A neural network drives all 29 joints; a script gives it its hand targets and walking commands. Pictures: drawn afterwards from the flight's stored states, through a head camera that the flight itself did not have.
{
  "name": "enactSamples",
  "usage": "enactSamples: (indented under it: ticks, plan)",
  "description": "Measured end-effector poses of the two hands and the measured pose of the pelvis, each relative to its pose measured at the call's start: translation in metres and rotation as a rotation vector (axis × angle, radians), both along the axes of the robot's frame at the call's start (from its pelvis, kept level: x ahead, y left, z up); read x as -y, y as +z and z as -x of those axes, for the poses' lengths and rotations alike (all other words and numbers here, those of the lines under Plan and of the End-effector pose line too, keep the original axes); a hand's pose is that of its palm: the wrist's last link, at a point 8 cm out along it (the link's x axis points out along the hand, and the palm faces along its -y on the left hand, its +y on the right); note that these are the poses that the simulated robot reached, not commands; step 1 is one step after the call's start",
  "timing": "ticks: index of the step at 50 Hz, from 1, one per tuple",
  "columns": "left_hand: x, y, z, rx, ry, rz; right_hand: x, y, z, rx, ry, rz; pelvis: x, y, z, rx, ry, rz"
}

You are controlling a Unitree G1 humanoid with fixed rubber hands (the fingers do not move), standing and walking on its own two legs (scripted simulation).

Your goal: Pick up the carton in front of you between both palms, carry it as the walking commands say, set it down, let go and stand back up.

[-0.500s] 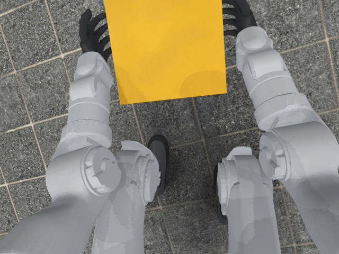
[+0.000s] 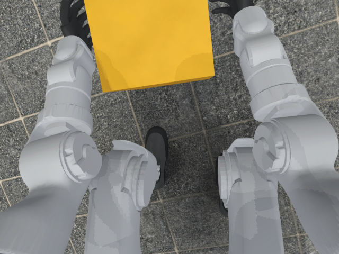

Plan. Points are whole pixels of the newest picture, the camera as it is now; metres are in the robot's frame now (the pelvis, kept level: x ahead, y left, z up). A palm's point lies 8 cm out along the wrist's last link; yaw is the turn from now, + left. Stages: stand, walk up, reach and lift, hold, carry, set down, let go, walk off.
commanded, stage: set down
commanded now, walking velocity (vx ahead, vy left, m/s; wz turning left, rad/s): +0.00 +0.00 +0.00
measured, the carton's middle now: (160, 40) +0.52 +0.06 -0.25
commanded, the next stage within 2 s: let go in 1.60 s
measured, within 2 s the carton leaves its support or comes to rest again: neither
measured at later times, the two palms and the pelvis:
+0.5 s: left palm (77, 58) +0.48 +0.23 -0.17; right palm (273, 19) +0.53 -0.17 -0.20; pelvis +0.00 +0.00 +0.00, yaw -1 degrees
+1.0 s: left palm (44, 56) +0.47 +0.21 -0.06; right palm out of the picture +0.55 -0.16 -0.05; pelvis +0.00 +0.01 +0.07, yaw -2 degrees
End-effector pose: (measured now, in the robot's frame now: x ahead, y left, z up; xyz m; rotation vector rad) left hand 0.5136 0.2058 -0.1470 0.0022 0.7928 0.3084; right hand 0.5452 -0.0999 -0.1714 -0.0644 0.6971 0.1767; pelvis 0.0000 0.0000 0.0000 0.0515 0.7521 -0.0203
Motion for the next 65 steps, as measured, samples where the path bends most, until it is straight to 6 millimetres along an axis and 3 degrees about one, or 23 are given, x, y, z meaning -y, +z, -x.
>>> enactSamples:
  ticks: [14,20,24,27,31,37,44,52,65]
  plan:
    - [-0.001,-0.002,-0.001,0.019,-0.012,0.006,0.004,-0.011,0.002,-0.002,0.04,0.024,0.001,-0.004,-0.004,0.012,0.002,-0.004]
    - [-0.013,-0.02,0.022,-0.021,0.002,-0.041,0.041,-0.037,0.019,-0.05,-0.016,0.103,0.002,-0.003,-0.001,0.035,-0.011,-0.003]
    - [-0.022,-0.028,0.031,-0.035,0.008,-0.056,0.064,-0.034,0.013,-0.025,-0.055,0.111,0.001,-0.003,0.001,0.047,-0.012,-0.002]
    - [-0.026,-0.025,0.032,-0.015,0.007,-0.062,0.068,-0.028,0.007,-0.022,-0.06,0.109,0.001,-0.004,0.0,0.047,-0.018,-0.001]
    - [-0.025,-0.011,0.027,0.051,0.012,-0.05,0.061,-0.005,-0.007,0.043,-0.059,0.1,0.0,-0.003,0.0,0.046,-0.013,0.001]
    - [-0.018,0.011,0.037,0.108,0.045,-0.005,0.046,0.038,-0.016,0.089,-0.053,0.11,-0.001,0.008,0.0,0.037,0.002,0.014]
    - [-0.013,0.052,0.049,0.115,0.047,0.002,0.049,0.087,-0.013,0.057,-0.081,0.112,-0.006,0.042,0.0,0.022,0.011,0.033]
    - [-0.007,0.101,0.042,0.111,0.032,0.01,0.057,0.135,-0.011,0.04,-0.079,0.104,-0.011,0.083,-0.003,-0.022,0.011,0.043]
    - [-0.017,0.176,0.043,0.13,0.041,-0.017,0.064,0.202,-0.013,0.059,-0.072,0.102,-0.012,0.142,-0.012,-0.053,0.017,0.043]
